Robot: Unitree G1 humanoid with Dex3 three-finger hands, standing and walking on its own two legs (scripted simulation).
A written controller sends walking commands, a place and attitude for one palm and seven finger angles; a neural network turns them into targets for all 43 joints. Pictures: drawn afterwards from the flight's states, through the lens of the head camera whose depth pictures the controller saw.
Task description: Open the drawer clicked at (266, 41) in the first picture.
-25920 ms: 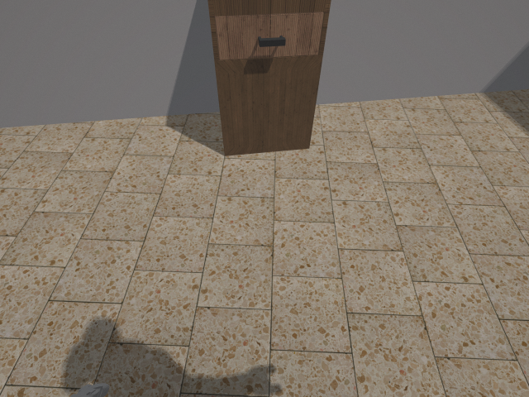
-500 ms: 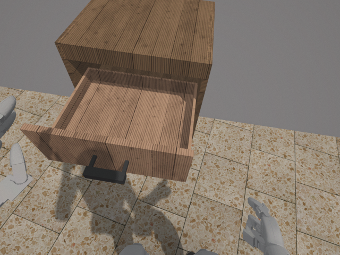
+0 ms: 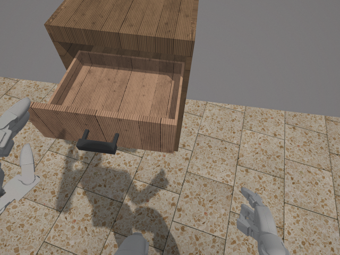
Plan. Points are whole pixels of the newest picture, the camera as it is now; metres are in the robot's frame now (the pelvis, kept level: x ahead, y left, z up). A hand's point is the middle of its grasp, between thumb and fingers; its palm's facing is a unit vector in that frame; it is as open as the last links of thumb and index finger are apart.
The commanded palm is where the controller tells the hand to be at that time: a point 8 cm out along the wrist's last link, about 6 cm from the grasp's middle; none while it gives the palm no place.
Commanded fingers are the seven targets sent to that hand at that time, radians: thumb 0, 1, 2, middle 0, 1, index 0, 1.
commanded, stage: stop stepping back and stand still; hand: left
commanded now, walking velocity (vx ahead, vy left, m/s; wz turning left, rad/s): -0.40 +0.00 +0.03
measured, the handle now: (99, 140) +0.42 +0.25 -0.10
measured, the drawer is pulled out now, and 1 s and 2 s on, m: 0.30 0.30 0.30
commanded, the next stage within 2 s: let the arm hang, fingers relaxed in 1.44 s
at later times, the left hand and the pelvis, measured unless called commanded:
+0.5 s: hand out of the picture +0.08 +0.21 +0.17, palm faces +0.42 -0.78 -0.47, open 7.4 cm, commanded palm +0.02 +0.25 +0.18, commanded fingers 0.00 0.90 0.90 -0.20 -0.30 -0.20 -0.30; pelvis -0.09 -0.04 +0.00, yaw +4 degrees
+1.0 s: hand out of the picture +0.08 +0.23 +0.16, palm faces +0.40 -0.80 -0.45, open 7.4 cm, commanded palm +0.01 +0.27 +0.18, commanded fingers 0.00 0.90 0.90 -0.20 -0.30 -0.20 -0.30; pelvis -0.10 -0.01 +0.01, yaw +4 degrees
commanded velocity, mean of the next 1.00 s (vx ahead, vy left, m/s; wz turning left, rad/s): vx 0.05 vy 0.02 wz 0.00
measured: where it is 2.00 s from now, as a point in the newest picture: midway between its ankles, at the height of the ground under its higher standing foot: outside the picture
